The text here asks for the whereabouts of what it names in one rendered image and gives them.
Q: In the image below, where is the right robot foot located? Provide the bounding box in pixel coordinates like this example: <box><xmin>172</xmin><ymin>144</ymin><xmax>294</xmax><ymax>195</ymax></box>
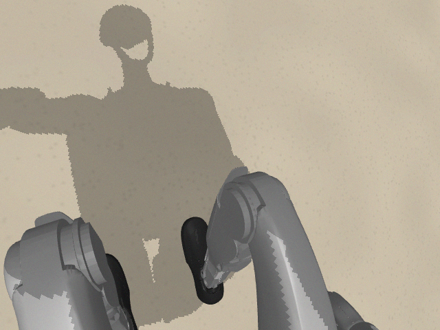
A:
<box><xmin>181</xmin><ymin>217</ymin><xmax>224</xmax><ymax>305</ymax></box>

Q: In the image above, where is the right robot hand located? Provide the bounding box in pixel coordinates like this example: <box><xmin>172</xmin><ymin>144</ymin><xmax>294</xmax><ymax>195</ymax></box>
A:
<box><xmin>327</xmin><ymin>290</ymin><xmax>364</xmax><ymax>330</ymax></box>

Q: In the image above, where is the left robot foot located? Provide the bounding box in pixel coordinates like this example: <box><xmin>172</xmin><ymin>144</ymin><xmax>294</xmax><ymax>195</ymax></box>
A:
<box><xmin>106</xmin><ymin>254</ymin><xmax>138</xmax><ymax>330</ymax></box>

